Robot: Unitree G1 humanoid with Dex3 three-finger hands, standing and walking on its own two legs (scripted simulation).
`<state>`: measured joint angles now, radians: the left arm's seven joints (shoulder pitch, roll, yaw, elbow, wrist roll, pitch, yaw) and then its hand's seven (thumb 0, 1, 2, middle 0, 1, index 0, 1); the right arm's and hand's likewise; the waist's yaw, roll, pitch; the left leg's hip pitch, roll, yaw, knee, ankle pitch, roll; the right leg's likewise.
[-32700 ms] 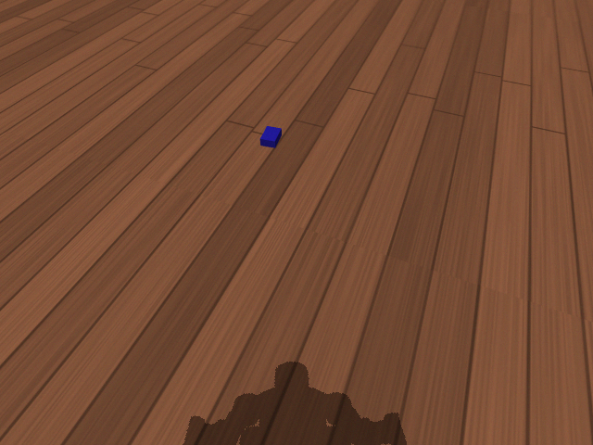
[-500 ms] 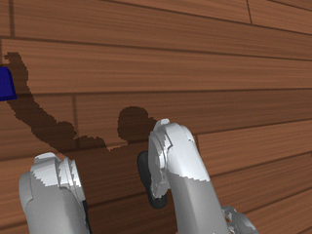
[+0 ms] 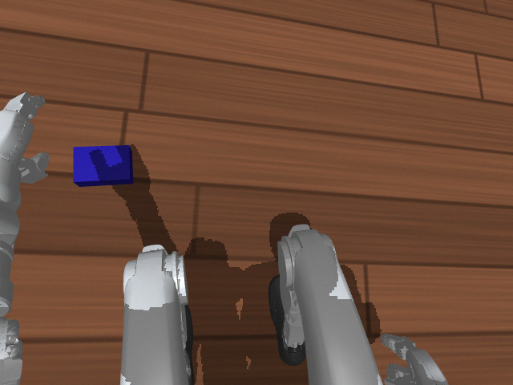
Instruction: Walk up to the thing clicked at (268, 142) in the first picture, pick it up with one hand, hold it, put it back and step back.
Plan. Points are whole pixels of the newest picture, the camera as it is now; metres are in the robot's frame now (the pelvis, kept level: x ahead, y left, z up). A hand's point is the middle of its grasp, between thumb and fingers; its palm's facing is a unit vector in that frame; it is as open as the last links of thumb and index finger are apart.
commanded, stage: home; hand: left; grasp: from above
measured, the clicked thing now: (104, 166) +0.53 +0.28 -0.39
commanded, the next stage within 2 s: none
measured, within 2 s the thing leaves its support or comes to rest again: neither
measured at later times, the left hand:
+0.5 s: hand (19, 256) +0.30 +0.21 +0.09, palm faces +0.01 -0.92 -0.38, open 7.4 cm
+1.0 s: hand out of the picture +0.22 +0.18 +0.25, palm faces +0.17 -0.96 -0.21, open 7.4 cm
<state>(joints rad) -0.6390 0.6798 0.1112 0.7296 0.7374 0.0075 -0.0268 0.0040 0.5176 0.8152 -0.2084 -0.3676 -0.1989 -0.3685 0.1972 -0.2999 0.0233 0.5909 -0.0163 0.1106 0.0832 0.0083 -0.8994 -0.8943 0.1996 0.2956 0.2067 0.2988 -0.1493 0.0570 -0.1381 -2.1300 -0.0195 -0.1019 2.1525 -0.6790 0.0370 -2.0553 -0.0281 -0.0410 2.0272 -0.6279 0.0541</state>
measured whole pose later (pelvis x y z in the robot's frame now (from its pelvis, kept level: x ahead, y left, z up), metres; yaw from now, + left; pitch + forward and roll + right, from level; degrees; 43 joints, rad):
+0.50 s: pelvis +0.03 -0.02 +0.19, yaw +5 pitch +24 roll -4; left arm -0.02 0.34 0.05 0.30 0.08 0.30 0.06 0.01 0.90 0.90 -0.21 -0.30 -0.20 -0.30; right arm 0.12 -0.22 0.04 0.55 0.04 -0.07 -0.06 0.01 -0.90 -0.89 0.20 0.30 0.21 0.30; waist -0.08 0.04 -0.18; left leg -1.34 0.01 -0.08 1.52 -0.61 -0.01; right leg -1.31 -0.02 -0.05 1.45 -0.56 0.03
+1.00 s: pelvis +0.08 -0.02 +0.30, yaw +7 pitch +11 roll -3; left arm 0.51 0.22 0.03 -0.13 -0.06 0.45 0.04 0.01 0.90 0.90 -0.20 -0.30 -0.20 -0.30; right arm 0.29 -0.22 0.04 0.51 0.02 -0.20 -0.18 0.02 -0.90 -0.90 0.20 0.30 0.21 0.30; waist -0.05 0.06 -0.18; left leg -0.71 0.03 -0.07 1.02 -0.50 -0.01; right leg -0.68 -0.01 -0.05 0.94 -0.45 0.02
